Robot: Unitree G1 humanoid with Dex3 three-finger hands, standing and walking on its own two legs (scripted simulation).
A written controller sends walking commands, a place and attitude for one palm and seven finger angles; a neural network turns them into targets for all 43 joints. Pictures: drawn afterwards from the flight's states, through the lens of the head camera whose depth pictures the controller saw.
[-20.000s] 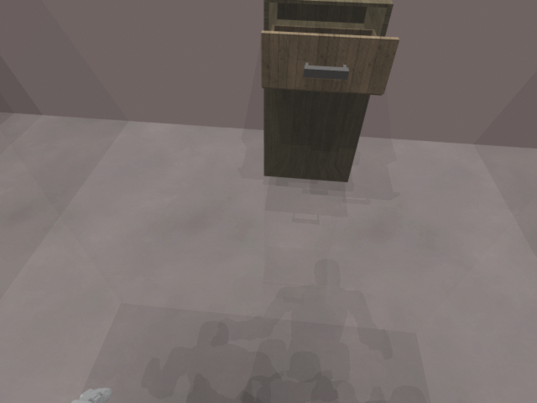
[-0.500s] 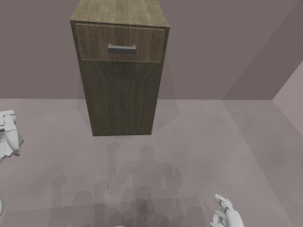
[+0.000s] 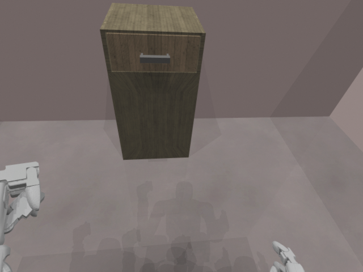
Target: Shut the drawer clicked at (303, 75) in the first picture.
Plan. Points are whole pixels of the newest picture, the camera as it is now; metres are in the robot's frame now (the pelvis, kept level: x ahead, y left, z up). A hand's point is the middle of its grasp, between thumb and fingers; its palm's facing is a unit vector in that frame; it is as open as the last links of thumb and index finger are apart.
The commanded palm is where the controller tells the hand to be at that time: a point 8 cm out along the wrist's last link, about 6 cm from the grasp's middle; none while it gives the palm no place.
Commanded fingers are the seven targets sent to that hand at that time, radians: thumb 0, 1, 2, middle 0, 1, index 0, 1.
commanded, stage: stop stepping back and stand still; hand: left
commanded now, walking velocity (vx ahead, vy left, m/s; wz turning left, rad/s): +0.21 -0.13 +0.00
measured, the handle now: (154, 57) +1.03 +0.14 +0.02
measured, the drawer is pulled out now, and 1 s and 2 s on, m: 0.00 0.00 0.00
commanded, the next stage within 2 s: let the arm hang, fingers relaxed in 0.84 s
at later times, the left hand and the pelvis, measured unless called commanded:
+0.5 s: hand (37, 169) +0.23 +0.24 +0.19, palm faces +0.41 -0.77 -0.50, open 3.3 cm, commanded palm +0.16 +0.28 +0.19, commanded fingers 0.00 0.90 0.90 -1.40 -1.60 -1.40 -1.60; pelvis +0.04 +0.00 +0.00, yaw +2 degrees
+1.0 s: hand (46, 186) +0.24 +0.26 +0.12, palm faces +0.27 -0.81 -0.53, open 3.2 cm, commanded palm none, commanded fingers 0.00 0.90 0.90 -1.24 -1.43 -1.24 -1.43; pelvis +0.04 +0.01 +0.01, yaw +2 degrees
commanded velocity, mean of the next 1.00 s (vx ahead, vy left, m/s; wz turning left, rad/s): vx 0.01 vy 0.01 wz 0.00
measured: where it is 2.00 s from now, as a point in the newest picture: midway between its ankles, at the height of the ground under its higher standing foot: outside the picture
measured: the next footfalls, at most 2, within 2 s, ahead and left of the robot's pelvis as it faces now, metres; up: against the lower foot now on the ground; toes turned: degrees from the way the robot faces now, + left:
right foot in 0.18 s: +0.08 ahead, -0.11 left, +0.00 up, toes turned -1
left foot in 0.38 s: +0.08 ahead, +0.12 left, +0.00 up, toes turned +6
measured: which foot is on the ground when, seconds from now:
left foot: down 0.00-0.16, up 0.18-0.36, down 0.38-1.00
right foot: up 0.00-0.16, down 0.18-1.00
